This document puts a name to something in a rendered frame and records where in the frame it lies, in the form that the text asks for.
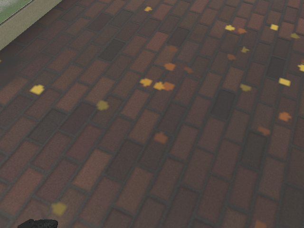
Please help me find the robot left hand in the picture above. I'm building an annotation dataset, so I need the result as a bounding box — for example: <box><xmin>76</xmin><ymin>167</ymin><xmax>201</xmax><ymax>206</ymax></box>
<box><xmin>17</xmin><ymin>218</ymin><xmax>58</xmax><ymax>228</ymax></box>

